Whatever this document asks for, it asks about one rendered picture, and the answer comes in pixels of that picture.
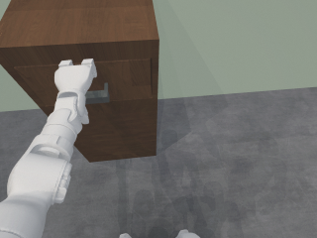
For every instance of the drawer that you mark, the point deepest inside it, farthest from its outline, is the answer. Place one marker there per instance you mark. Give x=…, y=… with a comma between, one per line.
x=126, y=78

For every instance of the left robot upper arm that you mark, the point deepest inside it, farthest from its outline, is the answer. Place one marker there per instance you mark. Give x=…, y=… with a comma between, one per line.
x=40, y=181

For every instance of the handle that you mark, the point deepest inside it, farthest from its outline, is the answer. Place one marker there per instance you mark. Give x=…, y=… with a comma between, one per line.
x=98, y=96

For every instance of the cabinet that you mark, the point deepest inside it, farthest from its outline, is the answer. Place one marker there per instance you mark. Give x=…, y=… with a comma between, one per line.
x=37, y=32

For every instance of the robot left forearm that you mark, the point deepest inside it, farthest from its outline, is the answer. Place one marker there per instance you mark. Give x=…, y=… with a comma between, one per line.
x=60, y=132

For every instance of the right robot shin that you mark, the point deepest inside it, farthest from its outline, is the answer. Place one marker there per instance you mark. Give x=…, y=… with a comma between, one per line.
x=182, y=231

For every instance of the robot left hand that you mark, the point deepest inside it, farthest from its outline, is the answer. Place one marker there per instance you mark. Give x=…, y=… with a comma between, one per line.
x=79, y=77

